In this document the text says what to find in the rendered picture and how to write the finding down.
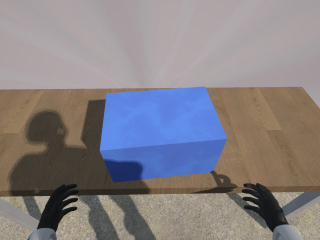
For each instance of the table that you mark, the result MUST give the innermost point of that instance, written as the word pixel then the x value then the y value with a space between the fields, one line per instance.
pixel 52 137

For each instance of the robot left forearm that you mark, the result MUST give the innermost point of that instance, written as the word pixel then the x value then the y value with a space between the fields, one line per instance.
pixel 43 234

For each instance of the robot right forearm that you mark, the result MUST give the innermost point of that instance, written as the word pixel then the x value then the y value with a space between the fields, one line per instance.
pixel 286 232

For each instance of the left robot hand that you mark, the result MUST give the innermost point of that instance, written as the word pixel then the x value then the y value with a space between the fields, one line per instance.
pixel 53 211

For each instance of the carton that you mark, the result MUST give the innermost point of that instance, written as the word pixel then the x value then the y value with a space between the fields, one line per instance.
pixel 160 133

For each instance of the right robot hand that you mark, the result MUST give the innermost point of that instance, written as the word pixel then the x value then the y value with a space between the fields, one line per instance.
pixel 268 209

